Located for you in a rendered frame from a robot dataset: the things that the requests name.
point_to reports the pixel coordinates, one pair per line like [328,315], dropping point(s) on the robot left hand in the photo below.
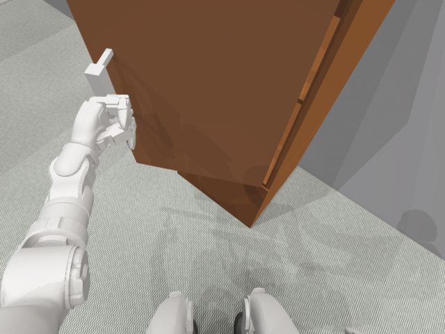
[93,128]

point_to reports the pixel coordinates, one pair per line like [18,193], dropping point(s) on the robot left upper arm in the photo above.
[42,285]

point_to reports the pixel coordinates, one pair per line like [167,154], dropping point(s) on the handle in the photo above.
[99,79]

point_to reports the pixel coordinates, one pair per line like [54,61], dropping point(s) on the cupboard door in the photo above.
[212,83]

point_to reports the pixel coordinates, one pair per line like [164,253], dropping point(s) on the right robot shin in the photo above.
[254,291]

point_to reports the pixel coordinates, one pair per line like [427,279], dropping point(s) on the robot left forearm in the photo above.
[66,212]

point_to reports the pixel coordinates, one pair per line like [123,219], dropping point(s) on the robot left thigh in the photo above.
[173,316]

